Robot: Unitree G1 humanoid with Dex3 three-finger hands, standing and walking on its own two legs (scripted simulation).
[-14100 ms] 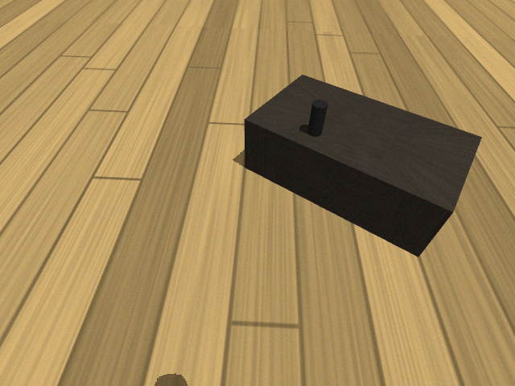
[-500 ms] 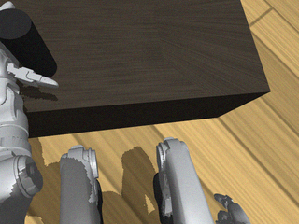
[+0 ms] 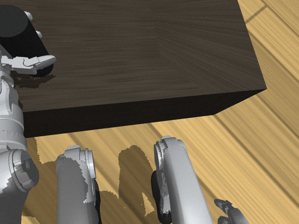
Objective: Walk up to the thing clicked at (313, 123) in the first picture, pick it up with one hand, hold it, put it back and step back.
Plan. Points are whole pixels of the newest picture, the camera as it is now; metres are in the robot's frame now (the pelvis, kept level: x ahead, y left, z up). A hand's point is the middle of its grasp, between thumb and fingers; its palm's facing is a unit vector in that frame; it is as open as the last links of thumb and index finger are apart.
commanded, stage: settle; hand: left
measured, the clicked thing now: (25, 47) +0.53 +0.23 +0.00
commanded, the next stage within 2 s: lift in 1.40 s
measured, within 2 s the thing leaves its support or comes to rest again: leaves its support in 0.40 s
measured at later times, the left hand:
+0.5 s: hand (18, 40) +0.53 +0.23 +0.04, palm faces +0.15 -0.99 -0.03, open 9.4 cm
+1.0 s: hand out of the picture +0.53 +0.23 +0.11, palm faces +0.15 -0.99 -0.02, open 9.4 cm
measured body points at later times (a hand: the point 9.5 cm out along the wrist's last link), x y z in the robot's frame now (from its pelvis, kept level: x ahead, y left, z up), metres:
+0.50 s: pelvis +0.00 +0.00 +0.02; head +0.21 +0.04 +0.41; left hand +0.51 +0.28 +0.04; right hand +0.09 -0.27 -0.11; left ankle +0.09 +0.14 -0.37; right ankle +0.09 -0.14 -0.37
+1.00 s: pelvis +0.01 +0.00 +0.08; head +0.22 +0.04 +0.48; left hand +0.52 +0.28 +0.11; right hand +0.10 -0.27 -0.04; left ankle +0.09 +0.14 -0.37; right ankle +0.09 -0.14 -0.37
